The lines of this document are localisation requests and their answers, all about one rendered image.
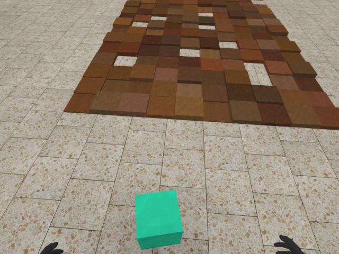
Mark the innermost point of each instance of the robot left hand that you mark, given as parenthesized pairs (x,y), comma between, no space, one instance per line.
(49,249)

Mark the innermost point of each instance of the robot right hand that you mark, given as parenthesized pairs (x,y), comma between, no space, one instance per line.
(289,244)

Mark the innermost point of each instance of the carton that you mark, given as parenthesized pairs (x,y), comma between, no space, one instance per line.
(158,220)

